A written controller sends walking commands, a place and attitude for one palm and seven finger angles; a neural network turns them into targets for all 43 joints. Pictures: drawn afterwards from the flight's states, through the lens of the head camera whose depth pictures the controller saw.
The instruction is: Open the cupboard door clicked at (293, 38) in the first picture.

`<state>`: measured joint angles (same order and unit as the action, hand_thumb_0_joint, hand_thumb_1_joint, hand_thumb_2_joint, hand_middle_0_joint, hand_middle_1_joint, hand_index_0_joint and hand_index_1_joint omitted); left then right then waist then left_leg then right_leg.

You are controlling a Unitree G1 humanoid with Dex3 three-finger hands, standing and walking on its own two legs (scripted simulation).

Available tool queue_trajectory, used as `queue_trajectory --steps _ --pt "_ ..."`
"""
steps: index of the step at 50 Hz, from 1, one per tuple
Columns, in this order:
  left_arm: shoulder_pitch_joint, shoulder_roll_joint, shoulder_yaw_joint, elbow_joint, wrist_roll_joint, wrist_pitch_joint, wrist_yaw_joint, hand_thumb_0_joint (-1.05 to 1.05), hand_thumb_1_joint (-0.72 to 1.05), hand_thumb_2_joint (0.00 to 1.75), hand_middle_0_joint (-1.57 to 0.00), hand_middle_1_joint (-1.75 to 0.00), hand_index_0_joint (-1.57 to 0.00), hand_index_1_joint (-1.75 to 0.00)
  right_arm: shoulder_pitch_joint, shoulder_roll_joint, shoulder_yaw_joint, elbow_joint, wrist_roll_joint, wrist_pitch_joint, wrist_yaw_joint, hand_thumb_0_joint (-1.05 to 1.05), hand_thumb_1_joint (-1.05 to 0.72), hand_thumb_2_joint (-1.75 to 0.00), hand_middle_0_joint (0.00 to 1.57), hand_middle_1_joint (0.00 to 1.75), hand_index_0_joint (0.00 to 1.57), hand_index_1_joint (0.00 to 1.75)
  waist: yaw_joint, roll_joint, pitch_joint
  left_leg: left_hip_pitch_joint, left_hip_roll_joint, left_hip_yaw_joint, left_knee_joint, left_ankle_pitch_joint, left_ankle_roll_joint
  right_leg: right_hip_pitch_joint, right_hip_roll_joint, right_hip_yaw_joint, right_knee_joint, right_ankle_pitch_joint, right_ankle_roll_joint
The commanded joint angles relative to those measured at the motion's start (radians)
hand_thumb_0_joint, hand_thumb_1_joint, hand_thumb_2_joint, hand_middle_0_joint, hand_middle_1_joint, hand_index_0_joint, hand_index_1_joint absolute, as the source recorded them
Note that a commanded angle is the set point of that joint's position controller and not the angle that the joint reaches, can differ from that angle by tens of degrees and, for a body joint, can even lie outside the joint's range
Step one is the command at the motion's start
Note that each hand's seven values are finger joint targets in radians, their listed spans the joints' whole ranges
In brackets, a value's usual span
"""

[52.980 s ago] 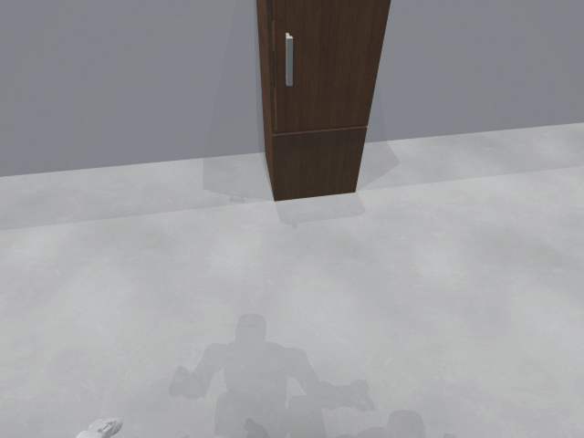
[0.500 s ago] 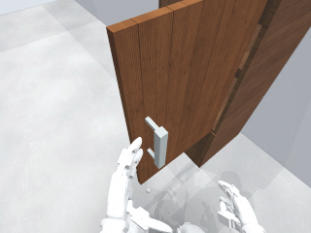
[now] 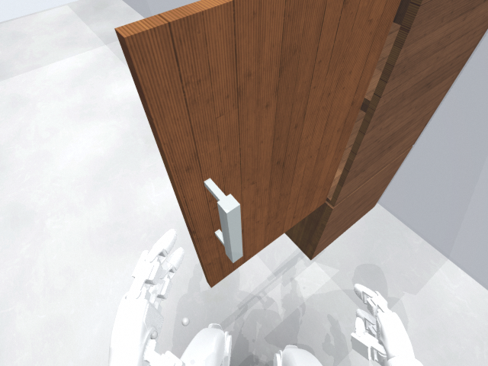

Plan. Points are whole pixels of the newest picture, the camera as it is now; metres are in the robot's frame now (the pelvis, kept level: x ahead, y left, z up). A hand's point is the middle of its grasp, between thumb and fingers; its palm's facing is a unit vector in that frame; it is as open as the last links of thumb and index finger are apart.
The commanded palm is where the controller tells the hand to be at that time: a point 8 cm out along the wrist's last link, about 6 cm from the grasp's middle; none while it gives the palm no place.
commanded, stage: draw the hand back to the body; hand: left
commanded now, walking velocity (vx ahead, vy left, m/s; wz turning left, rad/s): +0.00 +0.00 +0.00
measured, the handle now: (224, 223) +0.32 +0.06 +0.07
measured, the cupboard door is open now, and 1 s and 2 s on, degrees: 90 90 90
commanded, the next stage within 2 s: step back with the hand held close in 1.56 s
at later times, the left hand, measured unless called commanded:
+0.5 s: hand (95, 305) +0.18 +0.17 +0.15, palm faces -0.01 -1.00 -0.06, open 16.2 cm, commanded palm +0.15 +0.23 +0.17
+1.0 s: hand out of the picture +0.21 +0.28 +0.24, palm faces +0.30 -0.88 -0.36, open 11.3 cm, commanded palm +0.17 +0.33 +0.26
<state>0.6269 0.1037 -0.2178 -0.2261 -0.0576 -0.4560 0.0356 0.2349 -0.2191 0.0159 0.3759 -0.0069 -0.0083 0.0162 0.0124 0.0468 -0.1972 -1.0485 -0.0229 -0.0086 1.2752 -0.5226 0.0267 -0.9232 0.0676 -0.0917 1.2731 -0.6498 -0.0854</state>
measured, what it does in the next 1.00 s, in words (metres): rises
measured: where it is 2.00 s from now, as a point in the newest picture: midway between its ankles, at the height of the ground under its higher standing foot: outside the picture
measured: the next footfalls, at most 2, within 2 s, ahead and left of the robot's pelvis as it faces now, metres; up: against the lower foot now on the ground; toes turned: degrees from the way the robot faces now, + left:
none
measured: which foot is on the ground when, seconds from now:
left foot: down 0.00-1.00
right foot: down 0.00-1.00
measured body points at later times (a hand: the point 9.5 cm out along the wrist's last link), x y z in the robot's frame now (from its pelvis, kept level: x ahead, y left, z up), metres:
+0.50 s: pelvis +0.01 +0.02 +0.05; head +0.02 +0.01 +0.50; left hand +0.17 +0.22 +0.15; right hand +0.20 -0.22 -0.01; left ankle +0.05 +0.10 -0.62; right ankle -0.01 -0.07 -0.62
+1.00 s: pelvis +0.03 +0.06 +0.10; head +0.00 +0.05 +0.55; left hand +0.19 +0.32 +0.26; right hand +0.21 -0.15 +0.04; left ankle +0.05 +0.10 -0.62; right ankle -0.01 -0.07 -0.62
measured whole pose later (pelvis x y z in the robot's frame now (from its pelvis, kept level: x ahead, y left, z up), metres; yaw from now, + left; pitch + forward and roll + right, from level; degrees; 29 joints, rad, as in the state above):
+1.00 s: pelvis +0.03 +0.06 +0.10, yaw -1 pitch +0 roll -2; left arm 0.59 0.35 0.18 -0.53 -0.06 -0.03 0.13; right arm 0.27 -0.22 0.07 0.48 0.02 -0.05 -0.08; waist 0.05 0.06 -0.09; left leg -0.35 -0.06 0.04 0.66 -0.32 0.10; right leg -0.22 0.03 0.00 0.60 -0.38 0.01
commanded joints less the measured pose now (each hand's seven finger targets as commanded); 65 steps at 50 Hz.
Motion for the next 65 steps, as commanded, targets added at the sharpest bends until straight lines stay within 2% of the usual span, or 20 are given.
queue_trajectory --steps 1,3,6,9,12,14,19,24,25,28,32,34,36,41,47,51,58,59,62,65 --pt "0.034 0.101 0.095 -0.289 -0.022 -0.064 -0.026 0.0 -0.5 0.3 -0.15 -0.3 -0.15 -0.3 -0.053 -0.076 -0.045 -0.171 0.011 -0.052 -0.02 0.0 -0.9 -0.9 0.2 0.3 0.2 0.3 -0.002 -0.05 -0.207 0.178 0.004 -0.04 -0.121 0.186 0.005 0.176 -0.06 0.196 -0.283 0.408 0.081" --pt "0.055 0.137 0.145 -0.337 -0.036 -0.041 -0.025 0.0 -0.5 0.3 -0.15 -0.3 -0.15 -0.3 -0.053 -0.068 -0.046 -0.177 0.021 -0.04 -0.028 0.0 -0.9 -0.9 0.2 0.3 0.2 0.3 0.007 -0.042 -0.228 0.227 0.002 -0.031 -0.145 0.212 0.007 0.224 -0.063 0.207 -0.311 0.45 0.089" --pt "0.086 0.133 0.176 -0.359 -0.065 0.007 -0.032 0.0 -0.5 0.3 -0.15 -0.3 -0.15 -0.3 -0.048 -0.067 -0.048 -0.186 0.034 -0.025 -0.04 0.0 -0.9 -0.9 0.2 0.3 0.2 0.3 0.006 -0.059 -0.211 0.274 0.002 -0.032 -0.187 0.231 0.009 0.275 -0.057 0.196 -0.352 0.482 0.1" --pt "0.099 0.102 0.176 -0.314 -0.11 0.049 -0.07 0.0 -0.5 0.3 -0.15 -0.3 -0.15 -0.3 -0.048 -0.072 -0.039 -0.182 0.043 -0.023 -0.054 0.0 -0.9 -0.9 0.2 0.3 0.2 0.3 -0.021 -0.122 -0.101 0.263 0.001 -0.034 -0.211 0.186 0.009 0.281 -0.071 0.21 -0.424 0.461 0.13" --pt "0.065 0.125 0.197 -0.283 -0.136 0.072 -0.122 0.0 -0.5 0.3 -0.15 -0.3 -0.15 -0.3 -0.051 -0.091 -0.036 -0.175 0.045 -0.032 -0.069 0.0 -0.9 -0.9 0.2 0.3 0.2 0.3 -0.042 -0.145 -0.019 0.263 0.007 -0.039 -0.219 0.15 0.012 0.255 -0.087 0.23 -0.485 0.376 0.143" --pt "0.048 0.151 0.21 -0.295 -0.142 0.075 -0.149 0.0 -0.5 0.3 -0.15 -0.3 -0.15 -0.3 -0.045 -0.101 -0.035 -0.177 0.045 -0.041 -0.075 0.0 -0.9 -0.9 0.2 0.3 0.2 0.3 -0.04 -0.123 -0.005 0.295 0.011 -0.041 -0.252 0.148 0.015 0.245 -0.078 0.201 -0.489 0.334 0.124" --pt "0.08 0.214 0.302 -0.388 -0.177 0.067 -0.16 0.0 -0.5 0.3 -0.15 -0.3 -0.15 -0.3 -0.047 -0.094 -0.035 -0.18 0.051 -0.059 -0.078 0.0 -0.9 -0.9 0.2 0.3 0.2 0.3 0.004 -0.008 -0.069 0.401 0.01 -0.042 -0.326 0.213 0.014 0.298 -0.052 0.142 -0.469 0.381 0.094" --pt "0.071 0.22 0.333 -0.439 -0.205 0.09 -0.147 0.0 -0.32 0.37 -0.16 -0.3 -0.16 -0.3 -0.054 -0.097 -0.033 -0.179 0.061 -0.071 -0.077 0.0 -0.9 -0.9 0.2 0.3 0.2 0.3 0.005 0.041 -0.051 0.488 0.016 -0.053 -0.395 0.229 0.013 0.282 -0.018 0.071 -0.475 0.345 0.072" --pt "0.13 0.352 0.349 -0.45 -0.065 0.187 -0.048 0.0 -0.29 0.39 -0.16 -0.3 -0.16 -0.3 -0.037 -0.099 -0.043 -0.186 0.049 -0.044 -0.112 0.0 -0.9 -0.9 0.2 0.3 0.2 0.3 0.053 0.028 -0.067 0.523 0.04 -0.046 -0.445 0.235 0.01 0.316 -0.057 0.139 -0.555 0.356 0.056" --pt "0.129 0.229 0.267 -0.469 -0.031 0.294 0.029 0.0 -0.18 0.43 -0.16 -0.3 -0.16 -0.3 -0.024 -0.09 -0.025 -0.183 0.047 -0.029 -0.126 0.0 -0.9 -0.9 0.2 0.3 0.2 0.3 0.014 0.027 0.019 0.581 0.045 -0.053 -0.486 0.252 0.014 0.32 -0.056 0.1 -0.587 0.356 0.058" --pt "0.051 0.278 0.307 -0.475 -0.006 0.344 0.079 0.0 -0.05 0.5 -0.17 -0.3 -0.17 -0.3 -0.041 -0.103 -0.013 -0.172 0.041 -0.023 -0.137 0.0 -0.9 -0.9 0.2 0.3 0.2 0.3 0.009 -0.04 0.049 0.638 0.056 -0.082 -0.567 0.23 0.017 0.364 -0.049 0.078 -0.631 0.332 0.057" --pt "0.014 0.302 0.338 -0.478 -0.002 0.351 0.096 0.0 0.02 0.52 -0.17 -0.3 -0.17 -0.3 -0.049 -0.101 -0.004 -0.162 0.039 -0.031 -0.141 0.0 -0.9 -0.9 0.2 0.3 0.2 0.3 0.015 -0.045 0.064 0.665 0.059 -0.097 -0.612 0.188 0.016 0.39 -0.051 0.076 -0.654 0.304 0.056" --pt "-0.009 0.343 0.386 -0.5 0.005 0.358 0.11 0.0 0.09 0.55 -0.17 -0.3 -0.17 -0.3 -0.062 -0.107 0.0 -0.145 0.036 -0.044 -0.142 0.0 -0.9 -0.9 0.2 0.3 0.2 0.3 0.027 -0.003 0.049 0.7 0.064 -0.111 -0.652 0.189 0.012 0.431 -0.052 0.075 -0.665 0.317 0.052" --pt "-0.054 0.361 0.435 -0.539 0.007 0.364 0.118 0.0 0.27 0.63 -0.18 -0.3 -0.18 -0.3 -0.073 -0.112 0.01 -0.104 0.037 -0.076 -0.128 0.0 -0.9 -0.9 0.2 0.3 0.2 0.3 0.035 0.093 0.065 0.782 0.09 -0.162 -0.739 0.262 -0.023 0.504 -0.052 0.071 -0.692 0.366 0.051" --pt "-0.073 0.355 0.49 -0.504 -0.002 0.364 0.112 0.0 0.48 0.72 -0.19 -0.3 -0.19 -0.3 -0.088 -0.122 0.001 -0.056 0.031 -0.102 -0.105 0.0 -0.9 -0.9 0.2 0.3 0.2 0.3 0.034 0.056 0.114 0.851 0.117 -0.195 -0.82 0.359 -0.061 0.566 -0.048 0.068 -0.739 0.408 0.059" --pt "-0.109 0.404 0.587 -0.461 -0.008 0.358 0.115 0.0 0.62 0.78 -0.19 -0.3 -0.19 -0.3 -0.109 -0.128 -0.008 -0.03 0.03 -0.105 -0.101 0.0 -0.9 -0.9 0.2 0.3 0.2 0.3 0.047 -0.005 0.123 0.847 0.114 -0.174 -0.865 0.299 -0.059 0.629 -0.041 0.071 -0.78 0.419 0.057" --pt "-0.231 0.462 0.69 -0.507 -0.012 0.331 0.123 0.0 0.87 0.88 -0.2 -0.3 -0.2 -0.3 -0.123 -0.129 -0.017 0.013 0.028 -0.125 -0.095 0.0 -0.9 -0.9 0.2 0.3 0.2 0.3 0.047 0.115 0.102 0.902 0.109 -0.161 -0.907 0.319 -0.063 0.682 -0.043 0.082 -0.823 0.445 0.055" --pt "-0.241 0.468 0.701 -0.508 -0.013 0.327 0.123 0.0 0.9 0.9 -0.2 -0.3 -0.2 -0.3 -0.122 -0.13 -0.018 0.02 0.028 -0.129 -0.093 0.0 -0.9 -0.9 0.2 0.3 0.2 0.3 0.046 0.114 0.106 0.907 0.108 -0.159 -0.91 0.336 -0.064 0.688 -0.041 0.081 -0.831 0.452 0.054" --pt "-0.166 0.384 0.631 -0.417 -0.019 0.338 0.108 0.0 0.9 0.9 -0.2 -0.3 -0.2 -0.3 -0.121 -0.134 -0.023 0.035 0.026 -0.131 -0.083 0.0 -0.9 -0.9 0.2 0.3 0.2 0.3 0.039 0.054 0.145 0.916 0.1 -0.129 -0.902 0.389 -0.052 0.688 -0.045 0.076 -0.859 0.467 0.057" --pt "-0.169 0.386 0.627 -0.397 -0.022 0.339 0.099 0.0 0.9 0.9 -0.2 -0.3 -0.2 -0.3 -0.129 -0.143 -0.034 0.033 0.027 -0.118 -0.079 0.0 -0.9 -0.9 0.2 0.3 0.2 0.3 0.039 -0.01 0.152 0.913 0.094 -0.109 -0.913 0.334 -0.035 0.697 -0.043 0.08 -0.88 0.458 0.06"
